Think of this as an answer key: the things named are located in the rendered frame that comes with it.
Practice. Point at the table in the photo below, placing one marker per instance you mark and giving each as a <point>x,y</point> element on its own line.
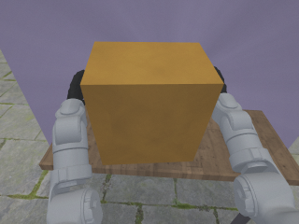
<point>211,161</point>

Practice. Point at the right robot upper arm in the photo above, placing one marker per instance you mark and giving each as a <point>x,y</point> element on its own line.
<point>266,198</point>

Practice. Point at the robot right hand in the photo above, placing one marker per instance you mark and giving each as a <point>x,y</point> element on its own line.
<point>224,88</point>

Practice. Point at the left robot upper arm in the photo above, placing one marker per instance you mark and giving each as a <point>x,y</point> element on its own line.
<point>79,206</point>

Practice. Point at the robot left hand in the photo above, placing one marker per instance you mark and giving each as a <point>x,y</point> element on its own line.
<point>75,91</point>

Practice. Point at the right robot forearm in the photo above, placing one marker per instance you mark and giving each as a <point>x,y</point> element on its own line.
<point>247,154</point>

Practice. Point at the left robot forearm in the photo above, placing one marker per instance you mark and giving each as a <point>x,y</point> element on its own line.
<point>70,148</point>

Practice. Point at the carton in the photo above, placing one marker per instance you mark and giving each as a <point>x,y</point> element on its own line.
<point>149,102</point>

